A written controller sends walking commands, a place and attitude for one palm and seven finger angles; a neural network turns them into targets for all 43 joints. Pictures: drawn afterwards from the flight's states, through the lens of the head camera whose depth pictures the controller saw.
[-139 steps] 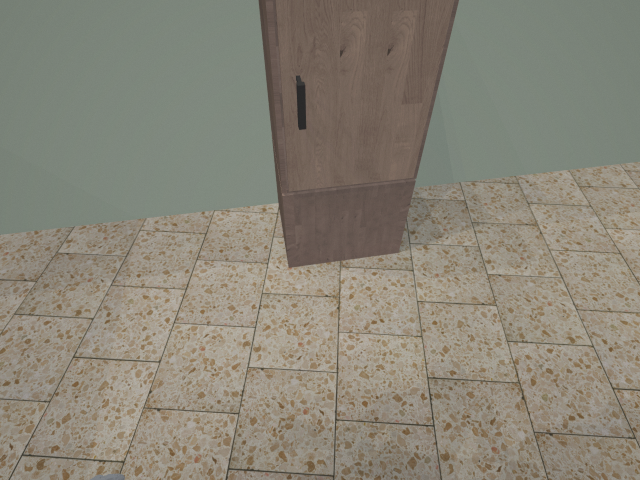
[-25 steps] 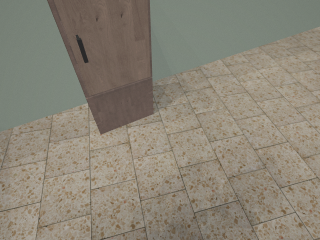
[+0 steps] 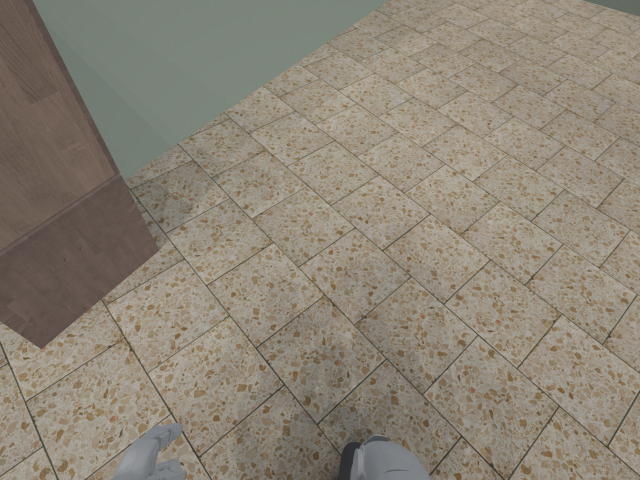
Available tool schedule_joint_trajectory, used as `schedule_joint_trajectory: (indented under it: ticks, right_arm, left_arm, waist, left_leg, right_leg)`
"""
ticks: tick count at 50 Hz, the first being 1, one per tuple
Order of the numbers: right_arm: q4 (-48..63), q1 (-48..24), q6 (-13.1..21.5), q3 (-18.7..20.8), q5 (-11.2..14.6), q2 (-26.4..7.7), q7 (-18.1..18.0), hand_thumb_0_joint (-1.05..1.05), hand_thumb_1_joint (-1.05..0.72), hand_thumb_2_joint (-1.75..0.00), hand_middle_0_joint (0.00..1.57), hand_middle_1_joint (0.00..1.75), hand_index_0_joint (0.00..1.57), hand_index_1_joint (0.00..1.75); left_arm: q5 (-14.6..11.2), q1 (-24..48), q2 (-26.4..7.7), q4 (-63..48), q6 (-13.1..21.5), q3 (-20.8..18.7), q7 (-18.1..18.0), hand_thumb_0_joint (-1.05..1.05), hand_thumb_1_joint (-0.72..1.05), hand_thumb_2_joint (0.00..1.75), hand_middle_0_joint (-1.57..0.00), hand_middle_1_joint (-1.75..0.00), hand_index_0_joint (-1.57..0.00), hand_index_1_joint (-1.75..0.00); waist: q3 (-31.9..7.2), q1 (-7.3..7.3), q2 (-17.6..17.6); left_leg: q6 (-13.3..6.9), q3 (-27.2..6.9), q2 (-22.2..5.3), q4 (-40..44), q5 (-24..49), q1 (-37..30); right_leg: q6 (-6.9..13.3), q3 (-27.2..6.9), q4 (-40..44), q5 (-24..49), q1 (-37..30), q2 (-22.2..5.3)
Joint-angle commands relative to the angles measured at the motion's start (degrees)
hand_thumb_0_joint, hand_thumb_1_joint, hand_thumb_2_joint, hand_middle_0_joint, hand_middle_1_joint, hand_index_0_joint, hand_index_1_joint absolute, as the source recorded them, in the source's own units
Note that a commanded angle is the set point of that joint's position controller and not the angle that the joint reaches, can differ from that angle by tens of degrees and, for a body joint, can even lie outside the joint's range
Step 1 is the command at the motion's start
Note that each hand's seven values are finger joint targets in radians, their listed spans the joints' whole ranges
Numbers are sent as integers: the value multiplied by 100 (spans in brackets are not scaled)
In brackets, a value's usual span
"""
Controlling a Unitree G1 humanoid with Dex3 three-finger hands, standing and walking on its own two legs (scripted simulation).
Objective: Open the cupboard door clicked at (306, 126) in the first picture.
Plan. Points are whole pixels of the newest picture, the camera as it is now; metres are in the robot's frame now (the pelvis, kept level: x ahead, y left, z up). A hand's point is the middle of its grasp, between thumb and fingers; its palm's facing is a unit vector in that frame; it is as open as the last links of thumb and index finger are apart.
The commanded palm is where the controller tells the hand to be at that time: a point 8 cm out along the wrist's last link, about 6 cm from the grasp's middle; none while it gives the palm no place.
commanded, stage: walk to a spot facing it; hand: left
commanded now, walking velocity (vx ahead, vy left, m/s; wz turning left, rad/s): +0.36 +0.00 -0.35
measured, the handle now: out of the picture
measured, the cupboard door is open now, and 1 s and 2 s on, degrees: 0 0 0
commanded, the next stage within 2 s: turn to face it in 0.38 s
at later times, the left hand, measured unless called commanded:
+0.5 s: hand (177, 414) +0.23 +0.21 -0.17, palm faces -0.09 -0.98 -0.16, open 7.3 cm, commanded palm none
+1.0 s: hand (221, 304) +0.40 +0.16 -0.14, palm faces +0.03 -0.97 -0.22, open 7.3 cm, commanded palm none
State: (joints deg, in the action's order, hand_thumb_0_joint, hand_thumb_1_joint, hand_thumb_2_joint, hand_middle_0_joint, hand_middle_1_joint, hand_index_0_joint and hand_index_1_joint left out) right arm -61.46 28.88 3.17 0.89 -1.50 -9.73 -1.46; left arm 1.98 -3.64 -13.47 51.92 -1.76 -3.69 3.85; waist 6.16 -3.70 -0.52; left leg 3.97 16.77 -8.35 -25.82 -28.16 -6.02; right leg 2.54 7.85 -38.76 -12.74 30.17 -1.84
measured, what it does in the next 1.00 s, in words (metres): walks ahead: right foot, then left foot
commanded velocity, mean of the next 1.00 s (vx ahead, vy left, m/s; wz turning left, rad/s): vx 0.13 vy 0.00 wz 0.21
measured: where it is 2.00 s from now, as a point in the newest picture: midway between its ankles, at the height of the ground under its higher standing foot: (310, 430)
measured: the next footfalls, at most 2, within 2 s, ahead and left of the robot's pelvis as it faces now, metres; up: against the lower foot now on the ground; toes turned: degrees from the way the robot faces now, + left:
right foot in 0.02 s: +0.17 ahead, -0.11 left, +0.00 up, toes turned -8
left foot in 0.42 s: +0.28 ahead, +0.10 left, +0.00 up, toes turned +2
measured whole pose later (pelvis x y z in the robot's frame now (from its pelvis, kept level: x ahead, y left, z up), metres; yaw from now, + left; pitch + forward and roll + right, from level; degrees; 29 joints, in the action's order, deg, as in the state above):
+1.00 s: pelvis +0.28 -0.01 +0.01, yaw +3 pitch +1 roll +0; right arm -62.1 20.8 -1.9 3.7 -0.6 -8.0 -0.9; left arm 0.9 -6.6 -7.3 54.9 0.6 -2.7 -1.6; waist 2.7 -3.9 2.8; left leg 0.7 1.7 0.8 -47.7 -28.9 19.4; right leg 1.4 8.7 -32.1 -17.9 15.3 -3.2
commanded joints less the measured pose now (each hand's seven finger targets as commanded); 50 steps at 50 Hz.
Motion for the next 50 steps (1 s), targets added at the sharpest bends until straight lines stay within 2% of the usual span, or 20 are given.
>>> schedule_joint_trajectory:
  ticks: [1,2,3,6,8,11,15,19,20,22,23,25,29,33,41,44,45,46,47,50]
  right_arm:
    - [642,51,123,189,208,-617,57,0,-90,-90,20,30,20,30]
    - [931,-808,132,225,167,-642,6,0,-90,-90,20,30,20,30]
    - [937,-850,138,261,141,-677,23,0,-90,-90,20,30,20,30]
    - [601,-592,-88,274,-8,-606,73,0,-90,-90,20,30,20,30]
    - [466,-275,-220,252,-35,-430,97,0,-90,-90,20,30,20,30]
    - [539,-365,-236,268,-33,-312,154,0,-90,-90,20,30,20,30]
    - [760,-1039,-145,275,-11,-312,216,0,-90,-90,20,30,20,30]
    - [708,-939,-7,298,18,-409,182,0,-90,-90,20,30,20,30]
    - [599,-590,34,329,20,-568,132,0,-90,-90,20,30,20,30]
    - [483,268,53,488,-98,-1427,69,0,-90,-90,20,30,20,30]
    - [451,65,46,420,-64,-1197,12,0,-90,-90,20,30,20,30]
    - [590,-617,90,251,-20,-746,-3,0,-90,-90,20,30,20,30]
    - [325,-713,202,153,38,-435,-60,0,-90,-90,20,30,20,30]
    - [97,-488,97,172,63,-512,-63,0,-90,-90,20,30,20,30]
    - [81,-484,-229,383,10,-694,-48,0,-90,-90,20,30,20,30]
    - [204,-719,-275,441,39,-760,-36,0,-90,-90,20,30,20,30]
    - [272,-777,-269,458,77,-711,-12,0,-90,-90,20,30,20,30]
    - [368,-665,-255,438,139,-457,35,0,-90,-90,20,30,20,30]
    - [568,-696,-266,413,116,-209,58,0,-90,-90,20,30,20,30]
    - [521,-1079,-458,472,40,-371,88,0,-90,-90,20,30,20,30]
  left_arm:
    - [-61,-2447,-1640,247,410,-400,-244,0,90,90,-20,-30,-20,-30]
    - [-198,-2511,-1822,283,345,-441,-301,0,90,90,-20,-30,-20,-30]
    - [-182,-1989,-1638,149,344,-374,-313,0,90,90,-20,-30,-20,-30]
    - [-103,-803,-842,-55,412,-153,-409,0,90,90,-20,-30,-20,-30]
    - [-58,-623,-690,-29,432,-103,-404,0,90,90,-20,-30,-20,-30]
    - [-36,-662,-620,83,456,-121,-397,0,90,90,-20,-30,-20,-30]
    - [-46,-962,-679,172,442,-128,-366,0,90,90,-20,-30,-20,-30]
    - [-85,-1074,-625,201,382,-136,-360,0,90,90,-20,-30,-20,-30]
    - [-96,-1070,-471,168,359,-106,-354,0,90,90,-20,-30,-20,-30]
    - [-105,-1045,24,-83,373,-39,-305,0,90,90,-20,-30,-20,-30]
    - [-25,-758,-247,-86,337,-112,-329,0,90,90,-20,-30,-20,-30]
    - [-5,-982,-113,150,358,-141,-255,0,90,90,-20,-30,-20,-30]
    - [-39,-1568,213,596,273,-10,-345,0,90,90,-20,-30,-20,-30]
    - [-63,-1231,246,588,222,58,-438,0,90,90,-20,-30,-20,-30]
    - [-136,-416,141,189,156,-29,-519,0,90,90,-20,-30,-20,-30]
    - [-165,-756,98,177,204,-69,-542,0,90,90,-20,-30,-20,-30]
    - [-161,-1036,-33,222,259,-97,-561,0,90,90,-20,-30,-20,-30]
    - [-108,-1302,-457,274,323,-164,-621,0,90,90,-20,-30,-20,-30]
    - [-78,-1613,-826,300,328,-246,-648,0,90,90,-20,-30,-20,-30]
    - [-109,-1042,-455,82,299,-150,-657,0,90,90,-20,-30,-20,-30]
  waist:
    - [-2422,1248,-1003]
    - [-1997,1354,-461]
    - [-1652,1070,-566]
    - [-755,322,-163]
    - [-589,73,-424]
    - [-535,16,-558]
    - [-305,287,-636]
    - [-204,181,-422]
    - [-304,32,-3]
    - [-431,-235,2114]
    - [-283,-220,1564]
    - [-9,170,510]
    - [-622,450,601]
    - [-718,345,752]
    - [-549,139,1037]
    - [-771,366,849]
    - [-931,494,541]
    - [-1254,542,-472]
    - [-1311,632,-1530]
    - [-733,415,-922]
  left_leg:
    - [-95,-435,241,-5280,-339,3980]
    - [-232,-1264,183,-5880,-544,4557]
    - [-242,-1519,-15,-5952,91,4531]
    - [-197,-1555,-347,-4897,806,3651]
    - [-123,-1365,-289,-4220,967,3288]
    - [-83,-1223,-181,-3257,1270,3131]
    - [-129,-1091,71,-2004,1272,2917]
    - [-164,-931,342,-679,1448,1687]
    - [-197,-1138,190,-241,1174,1026]
    - [-1074,-4067,-2065,1516,-284,347]
    - [-1112,-4188,-2109,1773,-601,932]
    - [-1047,-3060,-1555,1662,583,1528]
    - [-1047,-1573,-794,1096,4682,1269]
    - [-1109,-1554,-610,771,5817,1013]
    - [-1315,-2513,-676,419,4973,1197]
    - [-1088,-2657,-443,-15,4441,1589]
    - [-846,-2532,-212,-369,3845,1938]
    - [-516,-2051,245,-1263,2592,2992]
    - [-202,-1370,952,-2455,-504,3880]
    - [-78,-1679,449,-4302,-197,4046]
  right_leg:
    - [1239,-3534,1193,813,-5358,-2178]
    - [1506,-3983,1807,1396,-4749,-2450]
    - [1360,-3739,2030,504,-3941,-2199]
    - [912,-2289,2472,-352,-1597,-1500]
    - [744,-1702,2637,-485,-808,-1152]
    - [743,-1588,2788,-904,-624,-967]
    - [762,-1804,2762,-1291,-822,-966]
    - [573,-1762,2205,-1410,-596,-744]
    - [430,-1592,1602,-1360,-285,-498]
    - [-85,-385,-1625,-2129,1081,459]
    - [-101,-880,-2578,-1739,1111,111]
    - [-157,-912,-2952,-829,924,-242]
    - [-453,-591,-2164,-337,8,-348]
    - [-581,-352,-1286,-312,-274,-257]
    - [-607,-321,-271,-995,-565,-80]
    - [-566,-288,966,-71,-1515,-21]
    - [-529,-401,1629,710,-2241,-244]
    - [-240,-1274,1708,2028,-3526,-1268]
    - [402,-1992,1706,3462,-3880,-2594]
    - [596,-1223,1788,3116,-2784,-2215]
